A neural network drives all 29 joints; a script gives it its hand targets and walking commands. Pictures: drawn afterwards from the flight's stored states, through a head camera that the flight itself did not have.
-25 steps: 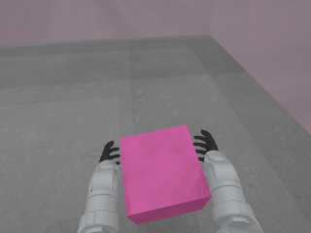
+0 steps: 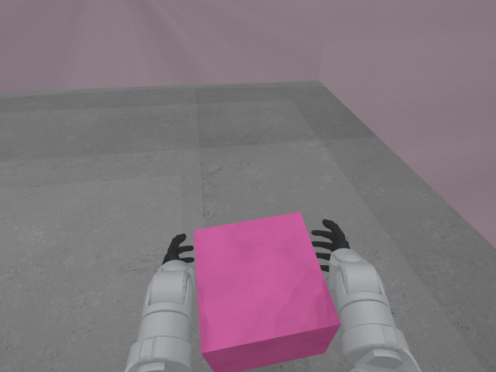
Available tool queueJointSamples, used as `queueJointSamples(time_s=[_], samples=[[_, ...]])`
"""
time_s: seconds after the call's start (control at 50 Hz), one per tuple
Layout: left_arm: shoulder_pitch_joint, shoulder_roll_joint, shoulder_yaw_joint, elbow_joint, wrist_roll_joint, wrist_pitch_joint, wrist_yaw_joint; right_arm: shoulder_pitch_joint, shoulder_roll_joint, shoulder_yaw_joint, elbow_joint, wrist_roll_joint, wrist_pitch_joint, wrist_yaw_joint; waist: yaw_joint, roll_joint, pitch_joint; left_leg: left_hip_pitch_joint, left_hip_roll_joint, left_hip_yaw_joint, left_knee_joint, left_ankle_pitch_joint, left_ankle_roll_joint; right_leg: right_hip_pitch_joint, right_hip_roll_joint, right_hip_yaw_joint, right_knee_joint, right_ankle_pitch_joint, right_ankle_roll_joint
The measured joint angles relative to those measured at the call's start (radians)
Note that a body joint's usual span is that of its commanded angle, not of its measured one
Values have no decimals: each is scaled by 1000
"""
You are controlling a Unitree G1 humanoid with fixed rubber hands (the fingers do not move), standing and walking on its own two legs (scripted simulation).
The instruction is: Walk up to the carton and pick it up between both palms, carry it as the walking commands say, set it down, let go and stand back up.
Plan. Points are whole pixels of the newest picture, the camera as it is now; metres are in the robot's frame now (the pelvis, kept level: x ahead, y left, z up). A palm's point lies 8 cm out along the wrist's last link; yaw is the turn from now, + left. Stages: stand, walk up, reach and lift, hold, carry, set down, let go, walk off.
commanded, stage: reach and lift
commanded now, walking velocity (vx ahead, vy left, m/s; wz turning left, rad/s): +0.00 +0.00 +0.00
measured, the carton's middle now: (259, 292) +0.31 +0.01 -0.04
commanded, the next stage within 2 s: hold in 1.28 s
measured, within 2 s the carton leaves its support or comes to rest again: neither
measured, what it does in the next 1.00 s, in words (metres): stands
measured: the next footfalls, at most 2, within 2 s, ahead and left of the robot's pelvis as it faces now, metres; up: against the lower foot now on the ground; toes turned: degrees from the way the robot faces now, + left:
none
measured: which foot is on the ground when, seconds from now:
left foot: down 0.00-1.00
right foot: down 0.00-1.00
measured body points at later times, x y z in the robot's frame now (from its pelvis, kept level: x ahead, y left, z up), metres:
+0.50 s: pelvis +0.00 +0.01 +0.00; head -0.06 +0.03 +0.44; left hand +0.31 +0.14 +0.03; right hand +0.31 -0.15 +0.05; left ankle +0.06 +0.13 -0.75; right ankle -0.03 -0.13 -0.75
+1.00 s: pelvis +0.00 +0.01 +0.00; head -0.06 +0.02 +0.44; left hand +0.30 +0.15 +0.03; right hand +0.30 -0.15 +0.05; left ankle +0.06 +0.13 -0.75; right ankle -0.03 -0.13 -0.75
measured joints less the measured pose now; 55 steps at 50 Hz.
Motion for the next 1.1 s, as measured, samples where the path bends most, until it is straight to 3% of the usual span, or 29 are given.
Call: queueJointSamples(time_s=[0.18, 0.32, 0.38, 0.46, 0.64, 1.1], samples=[[-38, -14, 9, 27, 8, -7, 12, -29, -32, -33, 17, -21, 3, 79, -43, 1, 25, -1, -9, 7, 22, -5, 8, -2, -8, 6, 21, -6, 8], [-54, -20, 5, 38, 14, -15, 10, -29, -39, -22, -4, -3, 14, 47, -68, -4, 36, -10, -10, 23, 26, -9, 15, -17, -10, 21, 30, -8, 14], [-44, -16, 0, 33, 14, -16, 0, -17, -27, -9, -21, 7, 19, 8, -69, -8, 31, -9, -8, 28, 21, -9, 16, -20, -10, 27, 27, -8, 15], [-18, -6, -1, 18, 13, -14, -12, 4, -6, -3, -32, 7, 21, -3, -63, -15, 15, -4, -7, 30, 9, -8, 14, -16, -10, 29, 17, -6, 14], [32, 10, -21, -36, -6, 0, -27, 39, -11, 25, -67, -9, 42, 73, -53, -8, 12, 11, -8, 10, 8, -11, 8, 8, -8, 9, 10, -11, 7], [64, 18, -55, -96, -11, 21, -43, 77, -22, 74, -133, 9, 76, 74, -60, -14, 58, 47, -14, 15, 8, -12, 17, 46, -16, 14, 4, -9, 13]])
